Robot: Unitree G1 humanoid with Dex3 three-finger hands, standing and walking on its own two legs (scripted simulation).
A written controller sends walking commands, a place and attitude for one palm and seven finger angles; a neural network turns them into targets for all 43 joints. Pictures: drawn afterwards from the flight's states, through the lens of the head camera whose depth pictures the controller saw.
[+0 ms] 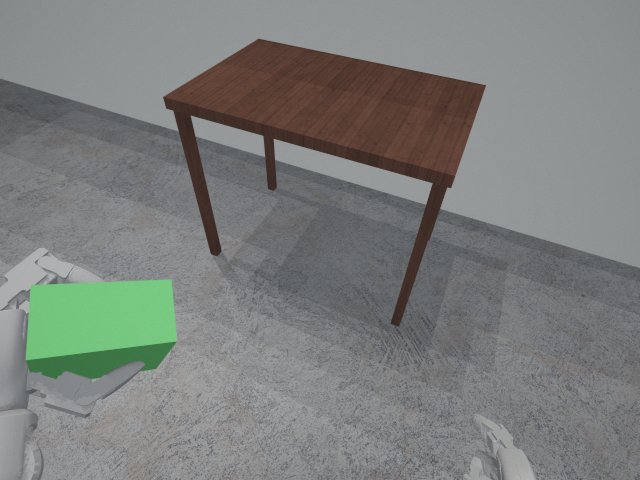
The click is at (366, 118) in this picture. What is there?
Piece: table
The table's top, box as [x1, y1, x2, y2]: [163, 39, 485, 187]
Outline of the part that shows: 163,97 166,108 450,187 485,85 257,39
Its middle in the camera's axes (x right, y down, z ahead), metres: +0.04 -0.45 +1.22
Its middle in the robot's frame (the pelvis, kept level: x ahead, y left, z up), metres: +1.21 +0.03 -0.08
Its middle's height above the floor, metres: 0.69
